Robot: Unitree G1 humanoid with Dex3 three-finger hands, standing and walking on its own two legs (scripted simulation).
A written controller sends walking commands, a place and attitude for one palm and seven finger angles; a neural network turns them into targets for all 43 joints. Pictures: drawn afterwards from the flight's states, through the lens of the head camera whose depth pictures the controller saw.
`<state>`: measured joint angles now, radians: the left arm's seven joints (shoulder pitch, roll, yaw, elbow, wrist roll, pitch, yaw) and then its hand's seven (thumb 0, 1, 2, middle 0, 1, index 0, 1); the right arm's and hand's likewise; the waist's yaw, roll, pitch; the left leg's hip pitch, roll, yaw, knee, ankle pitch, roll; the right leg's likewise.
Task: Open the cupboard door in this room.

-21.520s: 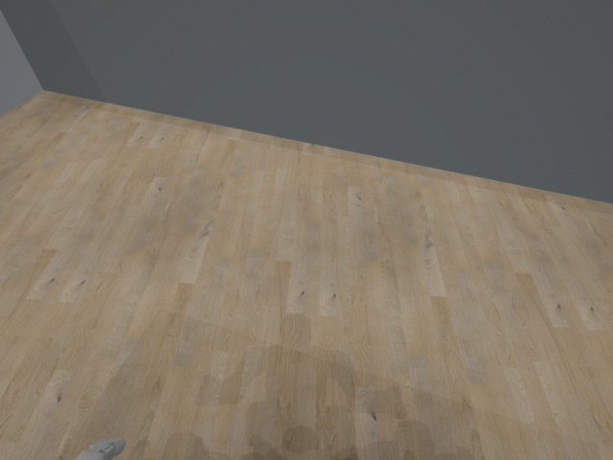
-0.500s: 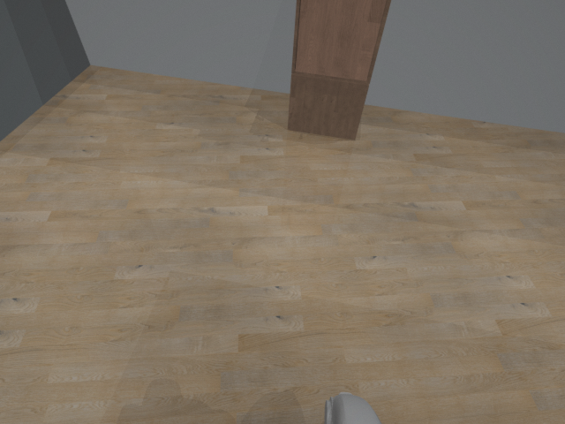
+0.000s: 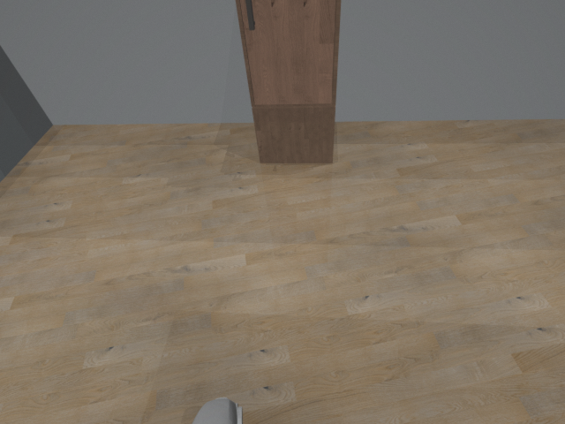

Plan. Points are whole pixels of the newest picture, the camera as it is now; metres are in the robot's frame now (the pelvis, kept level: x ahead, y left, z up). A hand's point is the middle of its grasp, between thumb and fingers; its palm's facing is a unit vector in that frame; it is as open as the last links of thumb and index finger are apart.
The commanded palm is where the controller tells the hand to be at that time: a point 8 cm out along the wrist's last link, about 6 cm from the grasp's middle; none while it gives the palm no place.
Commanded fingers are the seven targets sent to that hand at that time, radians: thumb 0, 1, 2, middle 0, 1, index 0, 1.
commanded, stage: turn or walk to find it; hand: left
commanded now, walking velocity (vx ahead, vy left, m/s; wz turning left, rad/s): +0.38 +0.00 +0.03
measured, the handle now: (250, 8) +1.50 +0.18 +0.03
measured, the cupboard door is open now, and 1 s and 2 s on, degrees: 0 0 0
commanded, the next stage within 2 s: stand and wait in 0.34 s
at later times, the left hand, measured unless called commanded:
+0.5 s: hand out of the picture +0.12 +0.19 -0.18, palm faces +0.12 -0.98 -0.15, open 7.4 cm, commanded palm none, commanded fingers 0.00 0.90 0.90 -0.20 -0.30 -0.20 -0.30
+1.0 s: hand (224, 270) +0.46 +0.16 -0.16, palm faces +0.06 -0.98 -0.20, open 7.2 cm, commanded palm none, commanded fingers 0.00 0.90 0.90 -0.20 -0.30 -0.20 -0.30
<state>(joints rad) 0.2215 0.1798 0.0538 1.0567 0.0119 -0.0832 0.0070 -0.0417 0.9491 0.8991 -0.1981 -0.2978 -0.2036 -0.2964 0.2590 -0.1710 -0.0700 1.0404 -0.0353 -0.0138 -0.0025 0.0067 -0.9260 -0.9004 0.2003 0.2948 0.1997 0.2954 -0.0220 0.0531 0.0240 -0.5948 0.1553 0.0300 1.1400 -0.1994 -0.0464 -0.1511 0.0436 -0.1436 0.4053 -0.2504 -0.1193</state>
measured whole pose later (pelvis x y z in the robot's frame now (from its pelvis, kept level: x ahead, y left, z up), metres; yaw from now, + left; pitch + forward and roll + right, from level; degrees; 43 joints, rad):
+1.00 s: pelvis +0.36 -0.01 -0.01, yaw +3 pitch -2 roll +0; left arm 0.12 0.13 0.02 1.04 0.01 -0.05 0.02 -0.02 0.93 0.90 -0.20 -0.30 -0.20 -0.30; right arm 0.33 -0.14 -0.04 1.12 -0.01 0.01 -0.02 0.00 -0.92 -0.90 0.20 0.29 0.20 0.30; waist -0.03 0.04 0.06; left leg -0.29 0.07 0.08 0.81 -0.52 -0.04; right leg -0.27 -0.07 -0.16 0.53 -0.22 -0.02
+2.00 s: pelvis +0.41 +0.02 +0.00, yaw +0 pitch -1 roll +0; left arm 0.29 0.12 0.00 1.16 0.01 -0.01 0.04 0.01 0.91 0.90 -0.19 -0.30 -0.20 -0.30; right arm 0.32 -0.08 -0.01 1.16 -0.01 -0.02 -0.03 0.00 -0.91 -0.90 0.20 0.29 0.20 0.30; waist 0.00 -0.01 0.03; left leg -0.10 0.04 0.15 0.40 -0.27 0.00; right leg -0.16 -0.08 -0.11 0.42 -0.23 0.03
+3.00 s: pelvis +0.50 +0.03 -0.02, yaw +2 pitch +1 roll -1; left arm 0.42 0.14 0.05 1.17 0.02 -0.01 0.01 0.00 0.91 0.90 -0.19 -0.30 -0.20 -0.30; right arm 0.37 -0.13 -0.04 1.09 -0.03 -0.06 -0.01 0.00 -0.91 -0.90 0.20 0.29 0.20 0.30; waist 0.00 -0.03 0.02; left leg -0.21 0.05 0.16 0.65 -0.44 0.03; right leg -0.27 -0.09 -0.11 0.88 -0.48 0.00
